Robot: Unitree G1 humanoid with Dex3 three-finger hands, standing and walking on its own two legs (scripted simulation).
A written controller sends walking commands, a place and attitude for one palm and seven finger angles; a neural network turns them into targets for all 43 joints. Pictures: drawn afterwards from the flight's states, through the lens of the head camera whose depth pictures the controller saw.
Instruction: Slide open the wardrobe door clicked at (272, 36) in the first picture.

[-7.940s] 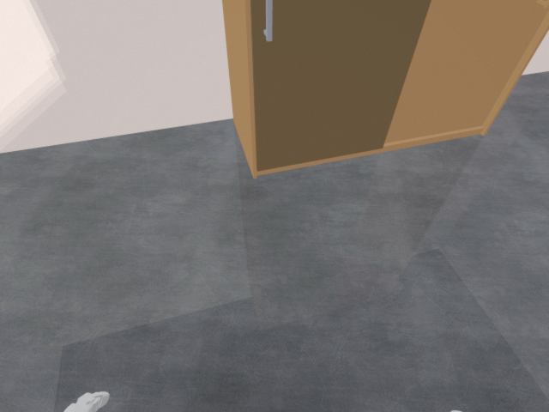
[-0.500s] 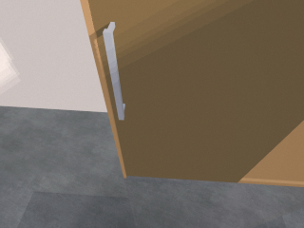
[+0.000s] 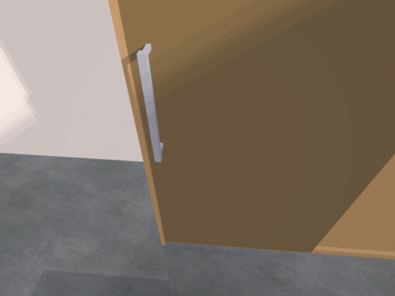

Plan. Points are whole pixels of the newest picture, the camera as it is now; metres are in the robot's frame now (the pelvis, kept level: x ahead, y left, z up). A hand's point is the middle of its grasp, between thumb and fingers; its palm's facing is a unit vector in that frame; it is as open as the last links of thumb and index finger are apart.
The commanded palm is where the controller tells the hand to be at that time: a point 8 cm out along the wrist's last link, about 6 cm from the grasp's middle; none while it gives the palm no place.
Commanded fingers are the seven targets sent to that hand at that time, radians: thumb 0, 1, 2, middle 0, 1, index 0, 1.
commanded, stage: look again from close up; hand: left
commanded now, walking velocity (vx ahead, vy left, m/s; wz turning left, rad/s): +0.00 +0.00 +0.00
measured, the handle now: (153, 111) +0.51 +0.15 +0.12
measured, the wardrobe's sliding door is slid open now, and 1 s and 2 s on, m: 0.00 0.00 0.00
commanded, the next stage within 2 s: shuffle to correct the standing spot in 1.90 s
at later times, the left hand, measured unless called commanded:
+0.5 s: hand out of the picture -0.06 +0.17 -0.18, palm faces +0.06 -0.99 -0.15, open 7.4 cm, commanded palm none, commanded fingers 0.00 0.90 0.90 -0.20 -0.30 -0.20 -0.30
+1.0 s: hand out of the picture -0.05 +0.18 -0.17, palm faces +0.06 -0.99 -0.16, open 7.4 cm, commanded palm none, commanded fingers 0.00 0.90 0.90 -0.20 -0.30 -0.20 -0.30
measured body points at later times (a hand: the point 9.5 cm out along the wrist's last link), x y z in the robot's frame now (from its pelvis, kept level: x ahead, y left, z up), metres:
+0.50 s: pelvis -0.02 +0.01 +0.00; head -0.03 +0.02 +0.45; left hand -0.06 +0.22 -0.16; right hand -0.05 -0.19 -0.16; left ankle +0.01 +0.11 -0.74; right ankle +0.00 -0.09 -0.74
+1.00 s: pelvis -0.03 +0.02 +0.00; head -0.03 +0.02 +0.45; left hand -0.06 +0.23 -0.16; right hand -0.04 -0.19 -0.16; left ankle +0.01 +0.11 -0.74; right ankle +0.00 -0.09 -0.74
